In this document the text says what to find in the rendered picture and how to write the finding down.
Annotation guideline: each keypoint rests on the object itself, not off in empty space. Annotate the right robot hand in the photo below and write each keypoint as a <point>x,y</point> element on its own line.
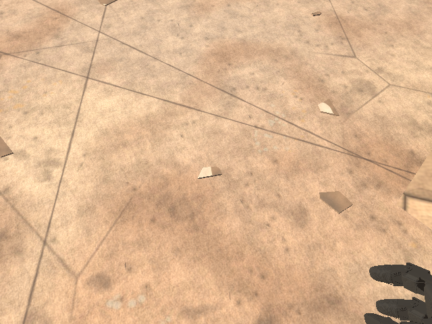
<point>413,278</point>

